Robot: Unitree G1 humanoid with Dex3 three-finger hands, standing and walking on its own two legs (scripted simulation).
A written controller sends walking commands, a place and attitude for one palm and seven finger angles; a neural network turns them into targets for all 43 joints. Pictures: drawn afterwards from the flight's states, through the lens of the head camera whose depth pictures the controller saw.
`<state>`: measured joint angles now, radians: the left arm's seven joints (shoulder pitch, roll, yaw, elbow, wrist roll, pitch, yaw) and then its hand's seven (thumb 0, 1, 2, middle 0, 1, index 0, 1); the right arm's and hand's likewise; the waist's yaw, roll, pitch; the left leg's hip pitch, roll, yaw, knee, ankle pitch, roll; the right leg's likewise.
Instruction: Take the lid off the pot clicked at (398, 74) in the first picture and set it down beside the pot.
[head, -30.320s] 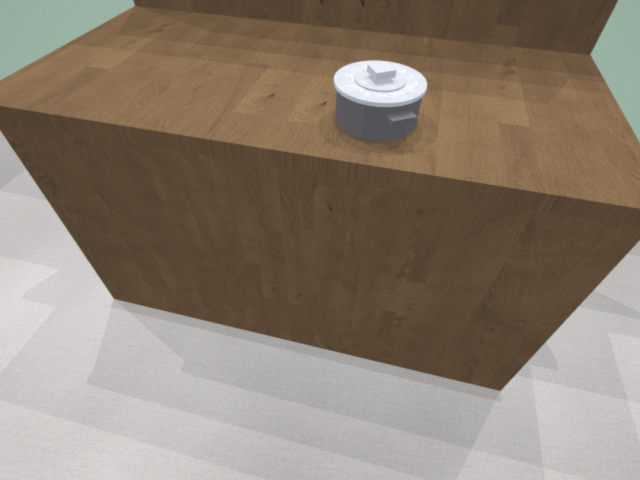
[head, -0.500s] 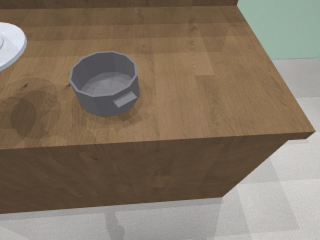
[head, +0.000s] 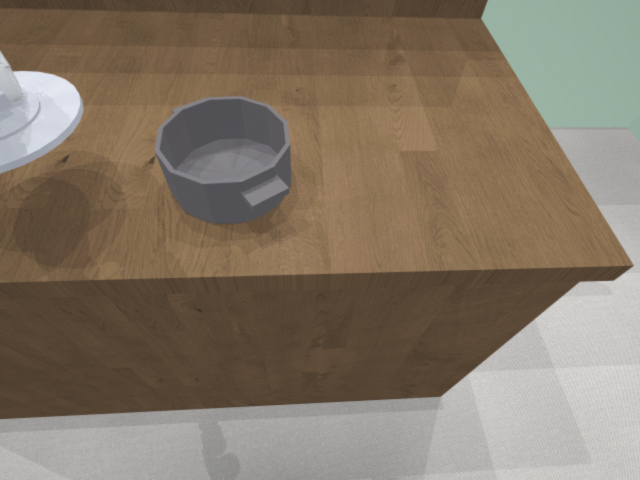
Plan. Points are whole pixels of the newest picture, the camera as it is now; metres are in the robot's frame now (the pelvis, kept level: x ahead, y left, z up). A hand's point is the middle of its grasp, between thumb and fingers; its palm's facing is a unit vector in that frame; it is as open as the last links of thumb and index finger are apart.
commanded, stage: lower the lid onto the table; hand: left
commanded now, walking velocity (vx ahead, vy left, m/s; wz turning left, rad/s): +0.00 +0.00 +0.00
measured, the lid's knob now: out of the picture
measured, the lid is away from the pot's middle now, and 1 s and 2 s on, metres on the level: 0.24 0.25 0.25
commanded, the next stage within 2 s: open the fingers wide in 1.46 s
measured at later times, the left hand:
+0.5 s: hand out of the picture +0.49 +0.33 +0.19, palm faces -0.35 -0.24 -0.91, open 7.0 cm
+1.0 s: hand (7, 155) +0.47 +0.33 +0.15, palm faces -0.44 -0.21 -0.87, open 7.0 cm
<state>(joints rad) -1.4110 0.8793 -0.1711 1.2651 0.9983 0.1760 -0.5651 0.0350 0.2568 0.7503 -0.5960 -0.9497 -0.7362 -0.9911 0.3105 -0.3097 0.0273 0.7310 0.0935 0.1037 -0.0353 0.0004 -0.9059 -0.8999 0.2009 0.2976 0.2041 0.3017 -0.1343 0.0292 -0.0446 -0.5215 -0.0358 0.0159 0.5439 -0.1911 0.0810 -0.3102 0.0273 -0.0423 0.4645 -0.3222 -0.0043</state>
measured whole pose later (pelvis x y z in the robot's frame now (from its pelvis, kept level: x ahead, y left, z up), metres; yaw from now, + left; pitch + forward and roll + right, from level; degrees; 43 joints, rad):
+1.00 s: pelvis -0.01 +0.02 -0.01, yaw -1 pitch +12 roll -4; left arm -1.32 0.85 -0.16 1.31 0.99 0.05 -0.52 0.03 0.26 0.75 -0.59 -0.95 -0.73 -0.99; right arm 0.34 -0.31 0.02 0.74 0.09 0.09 -0.08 0.00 -0.90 -0.90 0.20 0.30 0.21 0.30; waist -0.14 0.02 -0.06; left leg -0.63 -0.03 0.03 0.63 -0.22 0.10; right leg -0.42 0.03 -0.03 0.54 -0.34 0.01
